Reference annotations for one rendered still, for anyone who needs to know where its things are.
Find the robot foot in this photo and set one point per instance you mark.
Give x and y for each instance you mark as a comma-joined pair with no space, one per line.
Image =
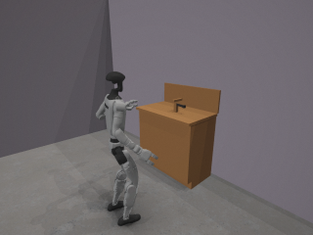
112,207
131,219

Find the counter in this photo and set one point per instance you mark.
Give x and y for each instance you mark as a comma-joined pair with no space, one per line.
182,138

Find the robot right upper arm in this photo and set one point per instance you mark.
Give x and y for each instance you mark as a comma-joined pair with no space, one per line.
118,112

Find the right robot hand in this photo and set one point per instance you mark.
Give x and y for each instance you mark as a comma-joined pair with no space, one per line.
146,154

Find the tap lever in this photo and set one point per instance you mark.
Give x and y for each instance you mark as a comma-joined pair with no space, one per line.
182,106

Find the right robot foot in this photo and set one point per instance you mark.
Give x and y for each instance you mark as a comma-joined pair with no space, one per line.
131,219

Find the left robot foot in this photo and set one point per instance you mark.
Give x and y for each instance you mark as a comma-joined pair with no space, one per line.
112,207

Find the robot right forearm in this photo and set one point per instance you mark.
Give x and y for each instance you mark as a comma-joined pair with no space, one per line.
123,139

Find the left robot hand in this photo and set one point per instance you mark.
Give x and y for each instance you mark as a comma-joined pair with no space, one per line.
130,107

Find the robot left upper arm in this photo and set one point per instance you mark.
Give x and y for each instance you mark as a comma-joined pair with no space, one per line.
101,112

